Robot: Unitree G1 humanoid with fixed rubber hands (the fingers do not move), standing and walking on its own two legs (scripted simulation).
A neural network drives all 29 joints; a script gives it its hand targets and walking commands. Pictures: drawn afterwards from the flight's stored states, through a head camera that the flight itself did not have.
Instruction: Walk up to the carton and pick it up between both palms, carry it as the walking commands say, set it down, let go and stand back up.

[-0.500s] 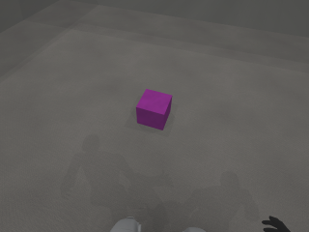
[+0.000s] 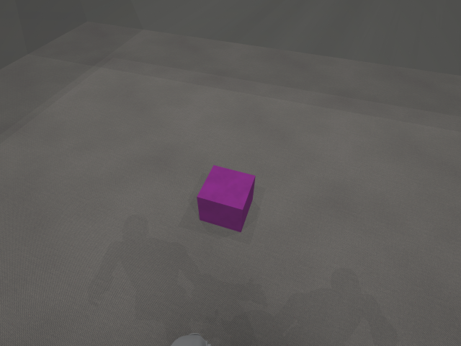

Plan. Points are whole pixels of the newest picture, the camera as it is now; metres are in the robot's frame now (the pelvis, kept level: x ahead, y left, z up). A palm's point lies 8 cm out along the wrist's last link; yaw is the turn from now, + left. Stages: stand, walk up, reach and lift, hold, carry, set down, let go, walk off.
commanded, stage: walk up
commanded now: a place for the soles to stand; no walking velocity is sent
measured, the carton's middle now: (227, 198) +0.89 +0.07 -0.63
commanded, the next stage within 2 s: none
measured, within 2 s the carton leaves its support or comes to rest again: neither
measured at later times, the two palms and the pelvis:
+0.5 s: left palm (101, 281) +0.25 +0.29 -0.09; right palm (422, 292) +0.26 -0.35 -0.09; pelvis +0.18 -0.03 +0.00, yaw +0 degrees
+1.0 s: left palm (135, 220) +0.40 +0.26 -0.09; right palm (403, 234) +0.40 -0.38 -0.11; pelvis +0.32 -0.06 +0.00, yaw +1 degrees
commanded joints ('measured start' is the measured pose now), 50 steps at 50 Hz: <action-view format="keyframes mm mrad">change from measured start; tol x32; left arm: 1 -75 225 45 -102 -12 -37 10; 50 -117 173 7 -99 -51 -17 61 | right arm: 1 45 -342 -86 -72 11 -17 -40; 50 -111 -266 -22 -26 19 20 -76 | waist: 1 -53 131 35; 9 -19 233 -54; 13 157 -279 -149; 23 -57 -155 -52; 26 -143 354 -79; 39 86 -207 -126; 50 5 101 -149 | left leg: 1 312 365 -670 -556 -408 269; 9 157 267 -302 -364 -2 210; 13 -505 -50 -68 436 -187 30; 25 487 142 -293 -332 -205 107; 27 456 425 -829 -563 -350 314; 37 -127 142 -161 -69 110 107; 39 -311 -39 -110 276 -245 21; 50 167 203 -410 -205 420 126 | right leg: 1 -432 -60 80 143 29 17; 11 371 48 -24 -398 129 -25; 13 628 -368 748 -710 -44 -235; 19 197 -290 299 -534 616 -252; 26 -462 88 -36 178 -79 -6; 36 139 18 -63 -273 209 -19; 40 234 -373 660 -650 220 -252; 45 219 -278 282 -428 815 -195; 50 11 -36 29 -208 356 -6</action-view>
